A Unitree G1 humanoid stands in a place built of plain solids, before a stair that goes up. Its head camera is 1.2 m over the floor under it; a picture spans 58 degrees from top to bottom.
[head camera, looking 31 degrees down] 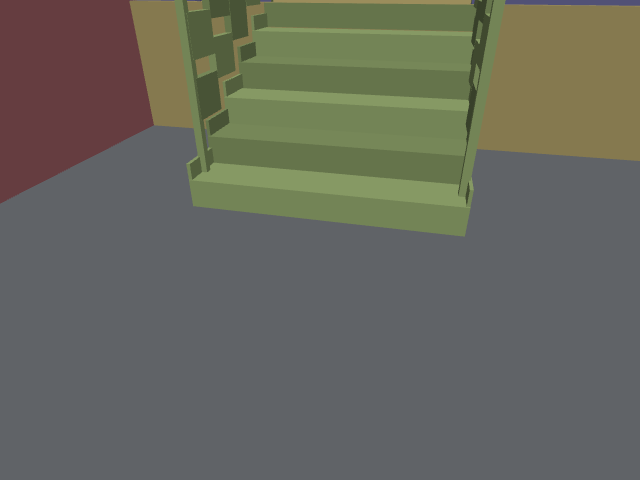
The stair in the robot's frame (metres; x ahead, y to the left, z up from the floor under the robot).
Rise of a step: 0.17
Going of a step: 0.30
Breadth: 1.62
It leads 13 degrees to the right of straight ahead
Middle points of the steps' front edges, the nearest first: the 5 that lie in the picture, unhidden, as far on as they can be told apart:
2.22 0.00 0.18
2.51 -0.07 0.35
2.80 -0.14 0.53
3.09 -0.21 0.70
3.38 -0.28 0.88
